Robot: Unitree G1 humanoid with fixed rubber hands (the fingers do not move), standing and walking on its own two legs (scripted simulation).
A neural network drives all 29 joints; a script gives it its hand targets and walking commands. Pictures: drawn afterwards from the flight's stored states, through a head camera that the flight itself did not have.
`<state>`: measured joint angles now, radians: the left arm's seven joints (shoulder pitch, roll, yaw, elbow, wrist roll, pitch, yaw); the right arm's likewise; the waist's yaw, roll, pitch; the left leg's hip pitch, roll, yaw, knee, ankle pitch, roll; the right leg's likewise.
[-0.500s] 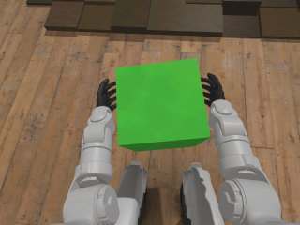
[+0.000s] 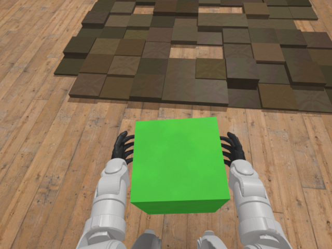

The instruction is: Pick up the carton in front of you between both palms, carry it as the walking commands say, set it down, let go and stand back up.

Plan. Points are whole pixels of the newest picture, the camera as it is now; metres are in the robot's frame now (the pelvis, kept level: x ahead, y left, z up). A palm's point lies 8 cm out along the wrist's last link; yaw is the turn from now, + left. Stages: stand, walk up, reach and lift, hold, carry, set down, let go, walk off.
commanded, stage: reach and lift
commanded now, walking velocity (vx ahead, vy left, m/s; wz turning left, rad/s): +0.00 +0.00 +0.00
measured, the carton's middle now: (178, 171) +0.35 +0.01 -0.10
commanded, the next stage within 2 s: hold in 1.44 s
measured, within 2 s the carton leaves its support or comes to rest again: neither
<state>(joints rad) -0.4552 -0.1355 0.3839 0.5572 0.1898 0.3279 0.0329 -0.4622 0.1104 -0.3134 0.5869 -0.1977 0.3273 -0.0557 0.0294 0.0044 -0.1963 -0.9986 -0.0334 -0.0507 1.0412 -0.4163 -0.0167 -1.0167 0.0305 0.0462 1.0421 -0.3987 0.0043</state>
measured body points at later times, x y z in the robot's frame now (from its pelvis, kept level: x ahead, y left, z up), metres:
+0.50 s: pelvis +0.02 +0.01 +0.08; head +0.00 +0.01 +0.53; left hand +0.33 +0.16 +0.10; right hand +0.33 -0.15 +0.09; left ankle +0.04 +0.13 -0.66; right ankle +0.05 -0.12 -0.66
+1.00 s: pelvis +0.02 +0.00 +0.08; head +0.00 +0.00 +0.53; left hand +0.34 +0.15 +0.11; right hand +0.33 -0.15 +0.10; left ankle +0.04 +0.13 -0.66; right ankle +0.05 -0.12 -0.66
